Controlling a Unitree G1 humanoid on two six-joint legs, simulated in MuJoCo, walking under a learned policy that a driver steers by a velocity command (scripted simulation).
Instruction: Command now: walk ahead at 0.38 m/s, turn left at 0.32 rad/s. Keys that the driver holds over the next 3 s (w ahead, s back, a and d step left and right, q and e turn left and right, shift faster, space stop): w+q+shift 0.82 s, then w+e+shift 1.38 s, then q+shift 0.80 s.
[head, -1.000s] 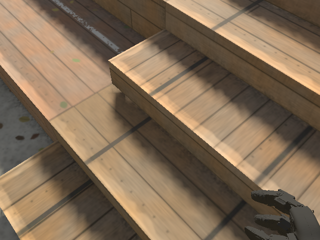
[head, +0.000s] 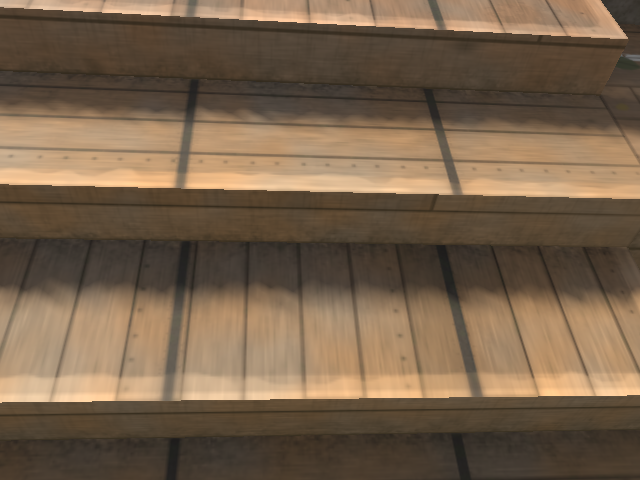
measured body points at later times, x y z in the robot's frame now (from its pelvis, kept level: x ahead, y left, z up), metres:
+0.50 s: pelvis +0.09 -0.06 -0.01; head +0.10 -0.07 +0.44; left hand +0.09 +0.21 -0.12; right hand +0.35 -0.21 -0.10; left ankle +0.04 +0.06 -0.45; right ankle +0.04 -0.17 -0.74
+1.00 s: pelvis +0.35 +0.16 +0.13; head +0.36 +0.14 +0.58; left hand +0.40 +0.45 +0.09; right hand +0.56 -0.01 -0.01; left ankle +0.29 +0.12 -0.59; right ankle +0.45 +0.07 -0.34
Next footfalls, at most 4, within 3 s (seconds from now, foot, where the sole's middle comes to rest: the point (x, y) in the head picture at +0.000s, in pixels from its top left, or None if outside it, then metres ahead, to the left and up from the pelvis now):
0.32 right None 0.08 -0.16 -0.77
0.74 left None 0.32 0.14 -0.63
1.22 right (121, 339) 0.65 0.32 -0.48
1.58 left None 0.73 0.66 -0.48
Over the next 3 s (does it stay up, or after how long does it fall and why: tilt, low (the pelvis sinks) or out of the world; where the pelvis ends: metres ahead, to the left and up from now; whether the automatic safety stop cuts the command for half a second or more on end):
stays up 1.66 0.52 0.73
